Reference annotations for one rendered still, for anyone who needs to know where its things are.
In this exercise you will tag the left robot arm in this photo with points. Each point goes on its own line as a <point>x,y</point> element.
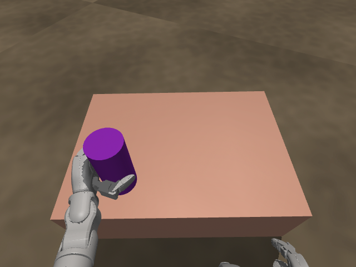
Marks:
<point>79,244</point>

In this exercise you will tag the left robot hand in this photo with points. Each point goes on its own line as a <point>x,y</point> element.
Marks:
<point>85,178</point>

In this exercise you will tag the right robot hand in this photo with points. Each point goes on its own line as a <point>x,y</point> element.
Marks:
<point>288,252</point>

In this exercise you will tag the can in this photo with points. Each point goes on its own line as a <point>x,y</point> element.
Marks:
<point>107,152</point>

